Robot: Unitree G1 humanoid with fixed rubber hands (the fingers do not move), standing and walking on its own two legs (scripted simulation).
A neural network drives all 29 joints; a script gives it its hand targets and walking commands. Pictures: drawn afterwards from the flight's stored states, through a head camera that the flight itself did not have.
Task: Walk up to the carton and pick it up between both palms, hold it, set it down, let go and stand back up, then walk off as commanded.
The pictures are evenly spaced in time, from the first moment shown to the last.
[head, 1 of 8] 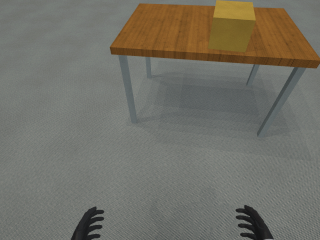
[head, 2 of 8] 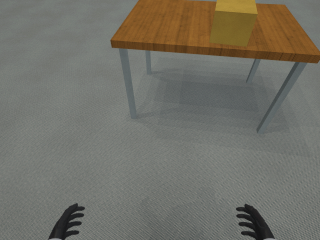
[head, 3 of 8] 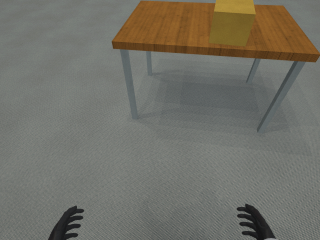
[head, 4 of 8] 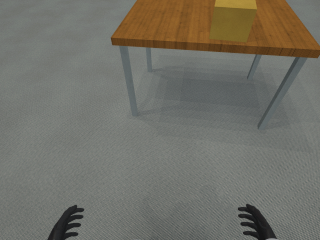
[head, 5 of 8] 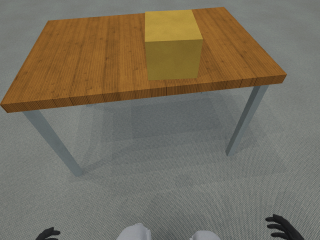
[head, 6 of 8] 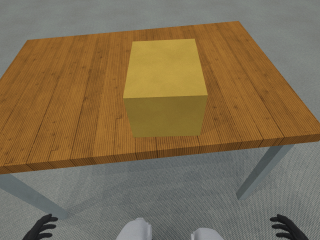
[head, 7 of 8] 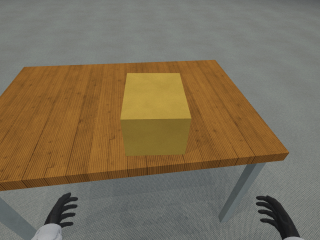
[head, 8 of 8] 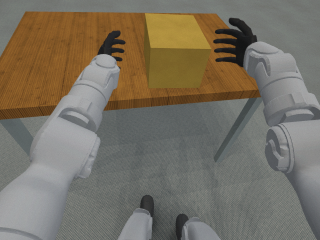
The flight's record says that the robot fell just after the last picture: yes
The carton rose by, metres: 0.00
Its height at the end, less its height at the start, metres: +0.00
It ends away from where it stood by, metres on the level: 0.00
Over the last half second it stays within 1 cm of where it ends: yes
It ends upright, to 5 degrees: yes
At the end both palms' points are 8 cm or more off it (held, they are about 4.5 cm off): yes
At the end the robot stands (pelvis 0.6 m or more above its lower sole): yes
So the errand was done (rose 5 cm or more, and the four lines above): no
